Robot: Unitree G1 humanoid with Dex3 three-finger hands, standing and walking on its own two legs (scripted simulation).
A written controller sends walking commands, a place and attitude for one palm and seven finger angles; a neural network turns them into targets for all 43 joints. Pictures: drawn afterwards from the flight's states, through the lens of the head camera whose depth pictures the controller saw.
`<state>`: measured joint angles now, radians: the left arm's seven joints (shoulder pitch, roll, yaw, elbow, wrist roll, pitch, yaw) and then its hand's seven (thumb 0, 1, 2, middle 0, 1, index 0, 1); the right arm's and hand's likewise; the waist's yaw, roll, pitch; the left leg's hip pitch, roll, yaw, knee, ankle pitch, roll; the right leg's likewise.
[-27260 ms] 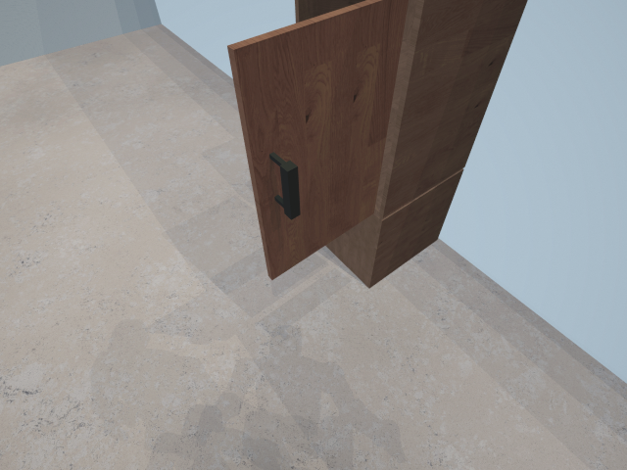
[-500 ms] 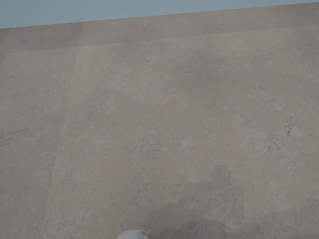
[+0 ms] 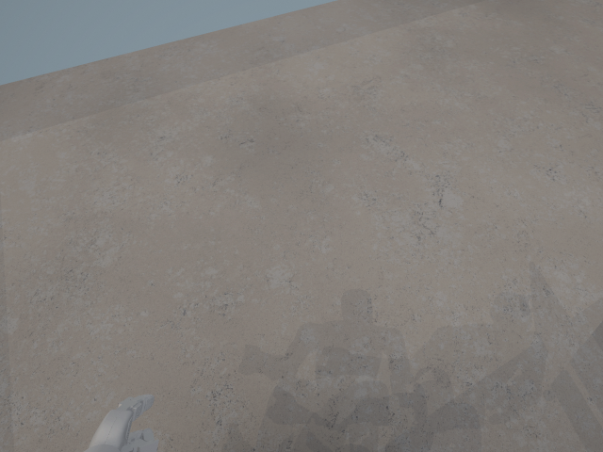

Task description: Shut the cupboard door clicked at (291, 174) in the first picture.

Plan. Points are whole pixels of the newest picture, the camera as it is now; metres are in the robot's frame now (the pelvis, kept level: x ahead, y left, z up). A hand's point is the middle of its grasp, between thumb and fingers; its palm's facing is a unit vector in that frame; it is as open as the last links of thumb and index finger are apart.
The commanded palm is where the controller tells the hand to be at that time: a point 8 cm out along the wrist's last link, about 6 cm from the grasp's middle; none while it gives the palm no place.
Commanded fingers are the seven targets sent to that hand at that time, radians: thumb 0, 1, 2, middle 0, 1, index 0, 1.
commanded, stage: turn to face it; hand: left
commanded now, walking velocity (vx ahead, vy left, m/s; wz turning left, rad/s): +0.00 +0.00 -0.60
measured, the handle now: out of the picture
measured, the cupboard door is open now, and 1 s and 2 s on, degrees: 73 73 73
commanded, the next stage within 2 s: none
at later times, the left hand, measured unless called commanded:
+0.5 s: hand (170, 443) +0.15 +0.21 -0.16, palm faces -0.24 -0.95 -0.18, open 7.4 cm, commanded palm none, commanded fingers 0.00 0.90 0.90 -0.20 -0.30 -0.20 -0.30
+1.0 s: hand (236, 395) +0.22 +0.12 -0.15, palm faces -0.55 -0.80 -0.24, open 7.4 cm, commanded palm none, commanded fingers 0.00 0.90 0.90 -0.20 -0.30 -0.20 -0.30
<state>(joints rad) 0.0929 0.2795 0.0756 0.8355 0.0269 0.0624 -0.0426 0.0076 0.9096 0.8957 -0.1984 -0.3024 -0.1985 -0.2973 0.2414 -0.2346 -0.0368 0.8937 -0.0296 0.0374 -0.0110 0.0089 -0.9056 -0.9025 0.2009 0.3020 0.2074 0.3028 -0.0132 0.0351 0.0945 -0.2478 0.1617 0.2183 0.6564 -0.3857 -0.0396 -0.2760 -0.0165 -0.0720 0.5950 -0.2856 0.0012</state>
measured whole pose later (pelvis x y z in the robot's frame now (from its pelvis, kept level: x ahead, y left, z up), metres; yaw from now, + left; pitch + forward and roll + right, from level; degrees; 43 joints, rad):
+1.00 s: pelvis +0.03 +0.01 +0.01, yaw -34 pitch +1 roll +0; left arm 0.17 0.22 0.05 0.88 0.03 0.05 -0.01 0.01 0.90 0.89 -0.20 -0.30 -0.20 -0.30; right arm 0.18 -0.25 -0.05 0.87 -0.01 0.06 -0.01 0.01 -0.91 -0.90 0.20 0.30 0.20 0.30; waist -0.01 0.01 0.09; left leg -0.47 0.07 0.05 0.90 -0.43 -0.09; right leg -0.25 0.01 0.06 0.54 -0.31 0.00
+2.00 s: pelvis +0.07 -0.01 +0.02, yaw -68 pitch +1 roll -3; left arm 0.15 0.26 0.08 0.91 0.02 0.08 -0.03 0.01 0.91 0.90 -0.20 -0.30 -0.20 -0.30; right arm 0.21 -0.20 -0.01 0.87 -0.04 0.02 -0.03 0.01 -0.91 -0.90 0.20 0.30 0.21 0.30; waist 0.01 -0.02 0.08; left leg -0.28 0.10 0.13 0.53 -0.27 0.02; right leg -0.46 0.01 -0.01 1.07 -0.47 0.04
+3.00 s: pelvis +0.02 -0.22 +0.01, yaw -78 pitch +1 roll -1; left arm 0.18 0.16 0.05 1.03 0.02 -0.03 0.01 0.00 0.93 0.89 -0.20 -0.30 -0.20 -0.30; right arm 0.30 -0.20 -0.04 1.06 -0.03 0.01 -0.01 0.01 -0.91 -0.90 0.20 0.30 0.20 0.30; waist -0.03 0.04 0.06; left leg -0.41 0.09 0.07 1.02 -0.45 -0.02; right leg -0.25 0.01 -0.13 0.47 -0.24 -0.05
